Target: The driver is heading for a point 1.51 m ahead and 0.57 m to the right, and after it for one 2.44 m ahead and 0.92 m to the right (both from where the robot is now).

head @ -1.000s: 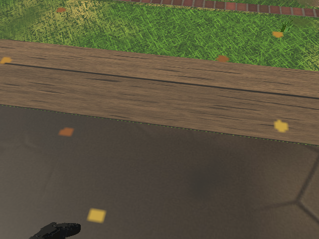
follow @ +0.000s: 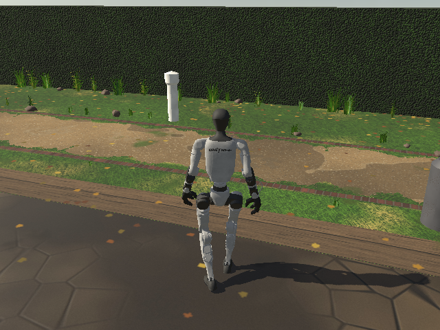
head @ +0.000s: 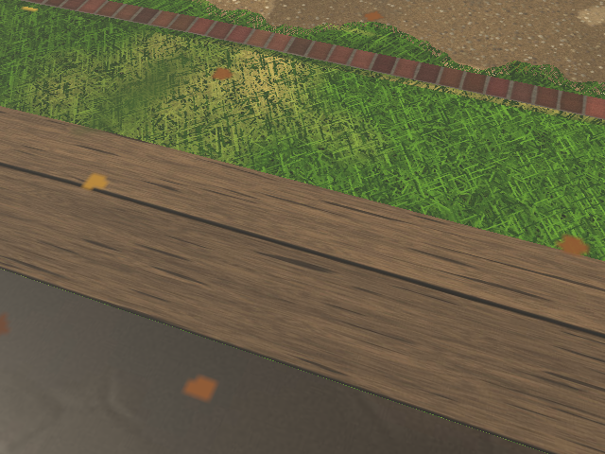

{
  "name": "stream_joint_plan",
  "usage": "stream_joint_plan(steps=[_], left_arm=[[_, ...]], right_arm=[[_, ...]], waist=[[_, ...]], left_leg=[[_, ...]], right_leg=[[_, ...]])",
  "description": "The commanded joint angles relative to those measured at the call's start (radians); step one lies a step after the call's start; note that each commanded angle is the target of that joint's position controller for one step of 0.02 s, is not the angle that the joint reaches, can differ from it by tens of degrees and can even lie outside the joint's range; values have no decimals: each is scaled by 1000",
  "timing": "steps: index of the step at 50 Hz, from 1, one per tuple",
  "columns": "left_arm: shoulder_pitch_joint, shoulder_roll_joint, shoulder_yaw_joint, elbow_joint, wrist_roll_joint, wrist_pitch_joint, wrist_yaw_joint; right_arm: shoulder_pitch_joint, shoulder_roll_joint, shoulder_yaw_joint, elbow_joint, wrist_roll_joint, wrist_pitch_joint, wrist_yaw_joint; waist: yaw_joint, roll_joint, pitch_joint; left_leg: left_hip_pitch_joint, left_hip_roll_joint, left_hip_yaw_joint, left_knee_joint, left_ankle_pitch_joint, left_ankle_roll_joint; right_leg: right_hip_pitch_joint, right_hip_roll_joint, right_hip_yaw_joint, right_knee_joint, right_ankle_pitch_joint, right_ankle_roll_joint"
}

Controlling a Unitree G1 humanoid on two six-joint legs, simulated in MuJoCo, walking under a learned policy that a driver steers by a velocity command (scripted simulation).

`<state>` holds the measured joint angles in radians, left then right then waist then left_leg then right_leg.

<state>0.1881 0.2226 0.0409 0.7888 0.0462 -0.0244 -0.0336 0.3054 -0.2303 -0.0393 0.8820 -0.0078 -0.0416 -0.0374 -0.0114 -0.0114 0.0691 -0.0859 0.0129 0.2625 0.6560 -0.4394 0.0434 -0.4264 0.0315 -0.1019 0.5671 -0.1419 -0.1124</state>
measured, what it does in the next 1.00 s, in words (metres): walks ahead, turning right: left foot, then right foot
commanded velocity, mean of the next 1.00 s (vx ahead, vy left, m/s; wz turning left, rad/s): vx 0.28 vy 0.00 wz -0.54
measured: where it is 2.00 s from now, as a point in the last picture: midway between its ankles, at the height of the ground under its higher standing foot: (495, 350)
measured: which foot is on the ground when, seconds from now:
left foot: down 0.00-0.00, up 0.02-0.50, down 0.52-1.00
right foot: down 0.00-0.52, up 0.54-0.98, down 1.00-1.00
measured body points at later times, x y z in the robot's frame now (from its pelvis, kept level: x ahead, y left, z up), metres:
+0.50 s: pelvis +0.07 +0.02 +0.02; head +0.08 +0.02 +0.47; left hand +0.23 +0.27 -0.09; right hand +0.11 -0.27 -0.09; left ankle +0.10 +0.15 -0.70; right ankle +0.10 -0.06 -0.72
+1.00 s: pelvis +0.22 -0.07 +0.00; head +0.26 -0.09 +0.45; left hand +0.54 -0.02 -0.09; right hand +0.02 -0.25 -0.13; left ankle +0.11 +0.14 -0.71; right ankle +0.26 -0.20 -0.72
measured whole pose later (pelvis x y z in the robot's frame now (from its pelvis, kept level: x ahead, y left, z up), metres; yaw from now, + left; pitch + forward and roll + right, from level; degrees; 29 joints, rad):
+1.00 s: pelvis +0.22 -0.07 +0.00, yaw -35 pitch +3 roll +0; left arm 0.03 0.26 0.04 0.66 0.05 -0.01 -0.07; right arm 0.49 -0.24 -0.03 0.92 -0.02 -0.06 -0.01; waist -0.08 -0.01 0.04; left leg 0.10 0.08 0.19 0.42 -0.49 -0.03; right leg -0.49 0.04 -0.08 0.57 -0.17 -0.11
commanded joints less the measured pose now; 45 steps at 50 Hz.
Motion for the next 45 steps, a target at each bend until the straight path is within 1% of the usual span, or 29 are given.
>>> stream_joint_plan(steps=[1, 2, 3, 4, 5, 6, 7, 9, 10, 14, 16, 17, 21, 23, 24, 25, 26, 27, 28, 29, 30, 31, 32, 33, 35, 37, 41, 43, 45], left_arm=[[251, 327, 96, -14, -34, -6, 27], [214, 294, 96, -38, -71, 12, 27], [144, 224, 77, -49, -64, 25, 34], [89, 163, 57, -51, -53, 38, 37], [64, 142, 50, -54, -54, 42, 41], [54, 138, 49, -57, -47, 42, 41], [59, 151, 52, -57, -41, 38, 36], [63, 185, 63, -61, -37, 29, 31], [65, 194, 67, -63, -36, 30, 31], [78, 205, 73, -75, -34, 49, 35], [90, 212, 77, -79, -32, 55, 35], [91, 216, 80, -82, -29, 57, 33], [93, 227, 87, -87, -19, 53, 26], [62, 225, 89, -97, -18, 53, 18], [20, 220, 89, -108, -21, 55, 14], [-30, 206, 88, -122, -26, 58, 16], [-50, 159, 78, -140, -33, 51, 23], [5, 55, 49, -155, -52, 38, 25], [-52, 143, 61, -166, -16, 26, 22], [-44, 176, 70, -161, -5, 21, 8], [10, 177, 72, -135, -6, 18, -7], [48, 176, 72, -113, -5, 21, -17], [57, 173, 70, -103, -2, 26, -27], [35, 165, 66, -112, -2, 29, -33], [-32, 144, 55, -135, -5, 33, -41], [-89, 135, 49, -152, -5, 35, -46], [-191, 110, 31, -186, -4, 32, -59], [-254, 90, 17, -212, -4, 27, -68], [-278, 80, 7, -226, -2, 23, -67]], right_arm=[[94, -71, -19, -126, 9, 12, 8], [67, -99, -15, -107, -22, 25, 9], [-2, -110, -19, -119, -16, 28, 12], [-45, -115, -23, -123, -16, 28, 8], [-57, -121, -25, -134, -26, 39, 7], [-33, -113, -24, -126, -34, 55, 8], [-15, -102, -21, -122, -34, 67, 9], [-6, -89, -19, -125, -25, 75, 11], [-20, -90, -19, -131, -23, 77, 10], [-103, -108, -24, -162, -21, 87, 4], [-121, -118, -25, -174, -26, 81, 11], [-129, -122, -26, -178, -26, 76, 14], [-136, -122, -20, -190, -20, 45, 22], [-88, -120, -16, -184, -10, 29, 21], [-27, -118, -16, -169, -2, 22, 17], [66, -115, -17, -141, 1, 15, 7], [134, -180, -32, -121, -7, 8, -10], [126, -277, -49, -143, -18, 5, -21], [26, -306, -60, -159, -40, 6, -19], [-14, -244, -46, -161, -34, 0, -13], [-54, -203, -36, -166, -22, -9, -3], [-65, -190, -32, -172, -16, -17, 4], [-50, -181, -30, -170, -13, -22, 6], [-18, -173, -29, -160, -14, -29, 12], [57, -169, -31, -134, -18, -38, 24], [111, -169, -34, -115, -19, -41, 30], [140, -166, -34, -91, -17, -44, 33], [159, -166, -32, -74, -15, -44, 31], [184, -174, -32, -45, -17, -40, 28]], waist=[[38, -250, -374], [64, -75, -377], [52, -25, -225], [23, 25, -110], [5, 5, -73], [-5, -21, -85], [-8, -28, -109], [-10, -32, -147], [-4, -43, -151], [36, -93, -136], [47, -113, -143], [51, -122, -138], [52, -115, -122], [20, -118, -113], [-22, -115, -100], [-87, -94, -74], [-112, 13, -41], [-78, 259, -102], [-44, 156, 19], [4, 89, 46], [35, 98, 40], [40, 128, 17], [30, 148, 12], [14, 144, 9], [-22, 117, 19], [-52, 112, 28], [-77, 131, 43], [-93, 137, 52], [-92, 147, 57]], left_leg=[[-428, -123, -177, 772, -222, -53], [-462, -36, -309, 788, -173, -56], [-493, -10, -306, 756, -105, -60], [-498, 19, -302, 657, -49, -63], [-473, 35, -305, 577, -4, -68], [-427, 27, -295, 548, 30, -73], [-404, 15, -290, 531, 47, -77], [-401, 9, -294, 478, 63, -86], [-414, 10, -298, 446, 71, -91], [-464, 10, -319, 329, 87, -106], [-465, 6, -319, 276, 78, -111], [-462, 2, -318, 250, 69, -111], [-384, -32, -314, 120, 10, -83], [-249, -63, -309, 4, -32, -48], [-124, -79, -301, -105, -18, -23], [32, -80, -283, -280, 76, 1], [172, 23, -367, -417, 17, 22], [228, 342, -739, -530, -283, 70], [51, 402, -895, -585, -370, 126], [-11, 361, -817, -566, -332, 123], [-12, 297, -708, -560, -234, 97], [1, 246, -605, -557, -139, 78], [2, 219, -528, -557, -71, 75], [16, 208, -480, -552, -2, 77], [66, 209, -415, -539, 119, 83], [112, 213, -364, -528, 227, 87], [143, 214, -256, -499, 464, 84], [136, 222, -218, -490, 535, 82], [148, 236, -191, -467, 642, 78]], right_leg=[[587, -431, 670, -107, 1030, -334], [522, -416, 607, -159, 766, -336], [381, -367, 533, -205, 536, -301], [260, -299, 468, -253, 396, -236], [197, -244, 419, -273, 341, -191], [161, -208, 384, -280, 324, -167], [155, -190, 371, -276, 342, -154], [169, -174, 369, -271, 327, -140], [176, -168, 379, -275, 276, -132], [201, -152, 465, -313, -63, -108], [210, -150, 535, -355, -316, -116], [211, -153, 565, -367, -383, -120], [193, -148, 628, -361, -461, -125], [110, -126, 639, -352, -481, -115], [23, -99, 626, -342, -487, -93], [-89, -47, 589, -306, -515, -44], [-247, 38, 487, -150, -532, 31], [-339, 155, 267, 206, -475, 66], [-434, 100, 249, 324, -306, 73], [-389, 45, 283, 378, -214, 70], [-365, 40, 264, 419, -154, 82], [-344, 37, 236, 472, -120, 96], [-343, 22, 210, 521, -95, 105], [-355, 6, 201, 548, -72, 110], [-409, -14, 191, 556, -38, 116], [-441, -26, 178, 517, -23, 122], [-405, -45, 108, 345, 10, 120], [-343, -51, 51, 229, 3, 101], [-260, -34, 8, 122, -48, 65]])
